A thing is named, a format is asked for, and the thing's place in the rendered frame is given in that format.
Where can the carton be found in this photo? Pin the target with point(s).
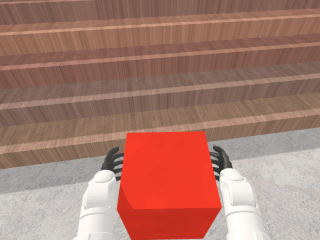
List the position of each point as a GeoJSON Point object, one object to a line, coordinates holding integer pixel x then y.
{"type": "Point", "coordinates": [168, 189]}

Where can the robot left forearm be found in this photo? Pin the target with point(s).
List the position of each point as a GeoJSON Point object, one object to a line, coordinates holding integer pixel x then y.
{"type": "Point", "coordinates": [96, 221]}

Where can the robot right forearm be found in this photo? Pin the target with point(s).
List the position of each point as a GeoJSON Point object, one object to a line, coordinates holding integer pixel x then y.
{"type": "Point", "coordinates": [242, 212]}

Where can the robot left hand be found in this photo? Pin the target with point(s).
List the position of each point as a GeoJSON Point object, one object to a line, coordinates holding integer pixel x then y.
{"type": "Point", "coordinates": [109, 162]}

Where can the robot right hand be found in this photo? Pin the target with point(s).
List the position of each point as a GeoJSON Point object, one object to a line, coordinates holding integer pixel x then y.
{"type": "Point", "coordinates": [223, 161]}

